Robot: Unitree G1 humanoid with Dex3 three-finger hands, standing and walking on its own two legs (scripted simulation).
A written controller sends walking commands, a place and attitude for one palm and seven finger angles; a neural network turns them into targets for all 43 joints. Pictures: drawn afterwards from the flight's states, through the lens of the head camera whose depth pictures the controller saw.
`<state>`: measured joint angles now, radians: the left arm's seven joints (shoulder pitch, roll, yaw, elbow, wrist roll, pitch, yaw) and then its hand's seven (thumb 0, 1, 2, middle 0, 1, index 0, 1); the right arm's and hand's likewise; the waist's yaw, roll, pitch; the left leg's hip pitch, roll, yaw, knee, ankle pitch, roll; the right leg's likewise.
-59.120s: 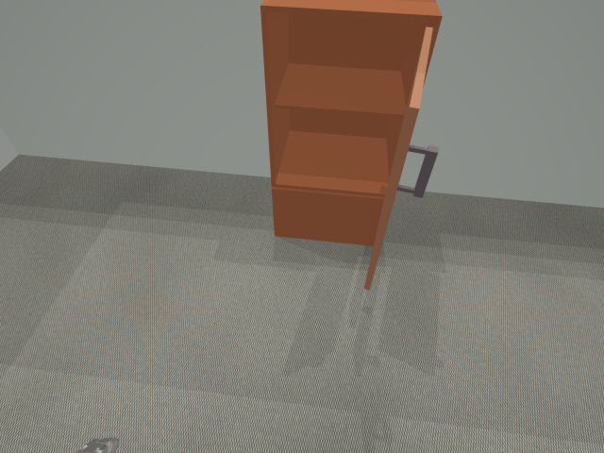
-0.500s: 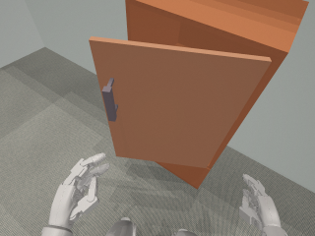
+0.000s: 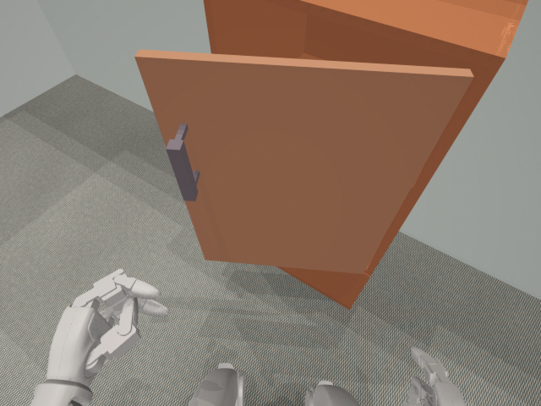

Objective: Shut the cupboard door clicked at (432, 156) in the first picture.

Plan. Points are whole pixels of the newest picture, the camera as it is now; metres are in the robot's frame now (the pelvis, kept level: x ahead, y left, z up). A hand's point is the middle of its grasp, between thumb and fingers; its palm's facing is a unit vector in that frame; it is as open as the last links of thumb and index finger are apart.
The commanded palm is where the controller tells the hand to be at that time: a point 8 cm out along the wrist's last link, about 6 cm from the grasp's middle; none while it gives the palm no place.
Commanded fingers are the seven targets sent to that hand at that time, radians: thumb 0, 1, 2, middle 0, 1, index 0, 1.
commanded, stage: raise the hand and make a fist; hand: left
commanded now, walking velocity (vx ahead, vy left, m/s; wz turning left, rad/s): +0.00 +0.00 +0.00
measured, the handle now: (186, 163) +0.48 +0.17 +0.07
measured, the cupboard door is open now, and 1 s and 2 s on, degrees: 27 27 27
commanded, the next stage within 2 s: bring the fist close to the handle in 1.04 s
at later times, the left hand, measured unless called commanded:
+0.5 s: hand (108, 320) +0.22 +0.21 +0.06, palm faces -0.03 -1.00 -0.04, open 3.1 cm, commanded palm +0.20 +0.27 +0.07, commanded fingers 0.00 0.90 0.90 -1.30 -1.50 -1.30 -1.50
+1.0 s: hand (111, 313) +0.23 +0.21 +0.07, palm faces -0.04 -1.00 -0.05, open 3.1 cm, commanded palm +0.20 +0.26 +0.07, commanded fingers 0.00 0.90 0.90 -1.30 -1.50 -1.30 -1.50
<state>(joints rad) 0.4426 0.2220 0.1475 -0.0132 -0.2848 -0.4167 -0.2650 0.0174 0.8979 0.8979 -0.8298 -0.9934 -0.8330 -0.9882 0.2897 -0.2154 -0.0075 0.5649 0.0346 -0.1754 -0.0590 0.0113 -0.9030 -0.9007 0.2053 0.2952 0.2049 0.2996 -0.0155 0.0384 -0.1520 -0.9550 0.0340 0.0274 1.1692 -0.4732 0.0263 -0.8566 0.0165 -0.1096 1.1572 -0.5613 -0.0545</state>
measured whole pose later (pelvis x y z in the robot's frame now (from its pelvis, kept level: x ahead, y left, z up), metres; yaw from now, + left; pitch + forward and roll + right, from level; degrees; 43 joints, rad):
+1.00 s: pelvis +0.01 +0.02 +0.01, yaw +0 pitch +13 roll -3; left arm 0.38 0.26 0.15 -0.02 -0.28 -0.38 -0.26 0.02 0.90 0.90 -1.30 -1.50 -1.30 -1.50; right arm 0.27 -0.25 0.02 0.50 0.03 -0.17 -0.04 0.01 -0.90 -0.90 0.20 0.30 0.20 0.30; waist -0.01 0.04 -0.14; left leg -0.89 0.02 0.03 1.12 -0.46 0.06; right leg -0.77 0.01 -0.11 1.07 -0.53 -0.02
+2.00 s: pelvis +0.01 +0.01 +0.02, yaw +0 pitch +14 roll -1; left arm -0.13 0.19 0.06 0.37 -0.17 -0.37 -0.12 0.02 0.90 0.90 -1.30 -1.50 -1.30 -1.50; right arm 0.26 -0.25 0.02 0.57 0.02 -0.08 -0.01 0.01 -0.91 -0.90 0.20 0.29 0.20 0.30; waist -0.03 0.03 -0.14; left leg -0.88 0.02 0.05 1.07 -0.45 0.04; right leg -0.79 0.01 -0.08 1.07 -0.53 -0.04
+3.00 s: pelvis +0.00 +0.00 +0.01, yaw +0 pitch +16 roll -1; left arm -0.50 0.24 0.13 0.80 -0.17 -0.44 -0.21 0.02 0.90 0.90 -1.31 -1.50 -1.30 -1.50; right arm 0.28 -0.26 0.02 0.62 0.03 -0.04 -0.01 0.00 -0.91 -0.90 0.20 0.29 0.20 0.30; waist -0.06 0.03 -0.14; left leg -0.94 0.03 0.04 1.09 -0.43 0.03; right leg -0.85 0.02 -0.09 1.09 -0.51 -0.05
